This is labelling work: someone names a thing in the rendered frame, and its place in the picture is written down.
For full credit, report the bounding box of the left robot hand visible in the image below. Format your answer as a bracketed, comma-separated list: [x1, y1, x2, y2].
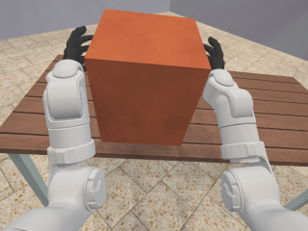
[63, 25, 93, 72]

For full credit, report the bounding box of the right robot hand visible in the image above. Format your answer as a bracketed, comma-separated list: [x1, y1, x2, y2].
[203, 37, 225, 71]

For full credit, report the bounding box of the left robot forearm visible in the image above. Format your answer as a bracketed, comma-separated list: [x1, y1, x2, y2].
[42, 59, 96, 203]

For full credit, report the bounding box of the robot left upper arm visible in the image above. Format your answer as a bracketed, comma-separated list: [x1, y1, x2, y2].
[1, 166, 107, 231]

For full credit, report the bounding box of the right robot forearm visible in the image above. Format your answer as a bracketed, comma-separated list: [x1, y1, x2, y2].
[202, 68, 281, 202]

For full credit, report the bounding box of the table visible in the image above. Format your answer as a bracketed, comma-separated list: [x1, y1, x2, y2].
[0, 54, 308, 211]

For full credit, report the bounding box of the carton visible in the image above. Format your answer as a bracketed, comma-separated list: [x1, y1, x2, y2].
[84, 9, 212, 146]

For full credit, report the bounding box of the robot right upper arm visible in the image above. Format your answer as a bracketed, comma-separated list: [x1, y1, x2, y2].
[220, 166, 308, 231]

